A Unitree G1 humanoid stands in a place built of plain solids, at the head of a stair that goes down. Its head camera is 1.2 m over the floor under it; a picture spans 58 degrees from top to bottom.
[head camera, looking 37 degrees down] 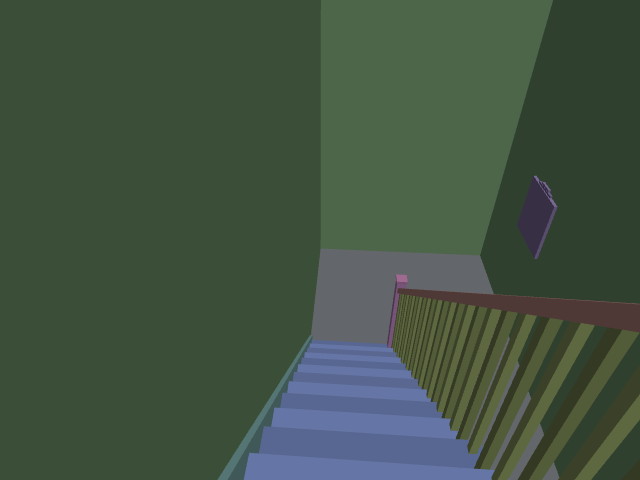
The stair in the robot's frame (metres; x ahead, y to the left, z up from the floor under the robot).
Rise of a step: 0.21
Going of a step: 0.22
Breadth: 0.94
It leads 4 degrees to the right of straight ahead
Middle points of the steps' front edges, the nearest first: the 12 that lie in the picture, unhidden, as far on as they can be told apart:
0.78 -0.21 -0.41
1.01 -0.22 -0.62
1.23 -0.24 -0.83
1.45 -0.25 -1.03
1.67 -0.27 -1.24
1.89 -0.28 -1.44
2.11 -0.30 -1.64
2.33 -0.32 -1.85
2.56 -0.33 -2.06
2.78 -0.35 -2.26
3.00 -0.36 -2.47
3.22 -0.33 -2.67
